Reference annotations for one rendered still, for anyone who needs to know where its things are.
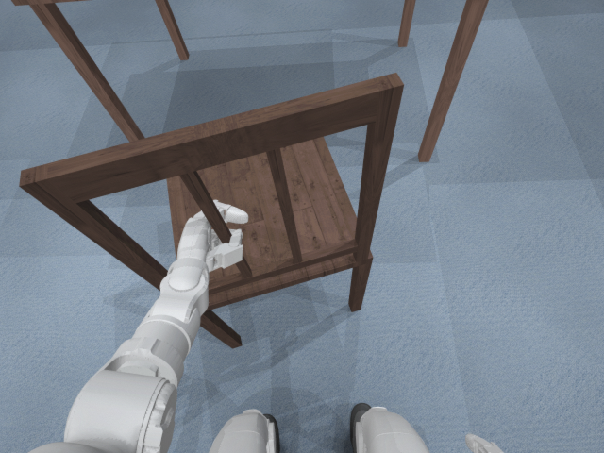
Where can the left robot forearm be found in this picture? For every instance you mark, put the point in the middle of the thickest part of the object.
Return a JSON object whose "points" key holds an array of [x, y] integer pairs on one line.
{"points": [[165, 336]]}

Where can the right robot hand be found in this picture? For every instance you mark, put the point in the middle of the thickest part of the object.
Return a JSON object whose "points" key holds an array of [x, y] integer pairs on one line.
{"points": [[479, 445]]}

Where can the robot right foot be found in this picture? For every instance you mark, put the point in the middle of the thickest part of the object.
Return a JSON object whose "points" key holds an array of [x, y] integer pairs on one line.
{"points": [[358, 411]]}

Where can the left robot hand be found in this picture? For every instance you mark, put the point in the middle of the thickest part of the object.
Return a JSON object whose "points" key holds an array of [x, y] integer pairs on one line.
{"points": [[201, 242]]}

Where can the robot left shin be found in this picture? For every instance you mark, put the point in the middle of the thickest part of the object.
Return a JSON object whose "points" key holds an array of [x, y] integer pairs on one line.
{"points": [[247, 411]]}

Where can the left robot upper arm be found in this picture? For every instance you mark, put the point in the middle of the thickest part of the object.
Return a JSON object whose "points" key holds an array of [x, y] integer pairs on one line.
{"points": [[121, 413]]}

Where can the chair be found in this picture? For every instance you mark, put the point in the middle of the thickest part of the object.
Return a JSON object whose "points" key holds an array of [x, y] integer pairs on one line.
{"points": [[273, 163]]}

